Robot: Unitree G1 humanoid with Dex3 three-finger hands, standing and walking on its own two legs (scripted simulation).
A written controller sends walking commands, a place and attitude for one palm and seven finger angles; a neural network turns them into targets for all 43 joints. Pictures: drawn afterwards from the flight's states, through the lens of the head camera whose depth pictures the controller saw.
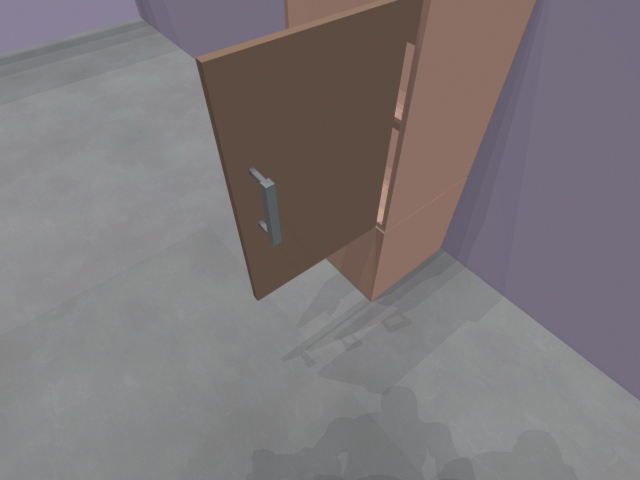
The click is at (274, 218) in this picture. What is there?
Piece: cupboard door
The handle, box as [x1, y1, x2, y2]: [248, 167, 281, 245]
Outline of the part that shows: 253,167 248,169 249,173 260,184 266,219 265,224 261,220 258,222 258,225 268,235 269,240 274,245 281,241 274,183 268,178 265,179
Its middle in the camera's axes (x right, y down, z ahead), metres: -0.10 -0.05 +0.70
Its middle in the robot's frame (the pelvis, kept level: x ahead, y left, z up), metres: +0.56 +0.13 -0.03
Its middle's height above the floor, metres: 0.75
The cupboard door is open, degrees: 89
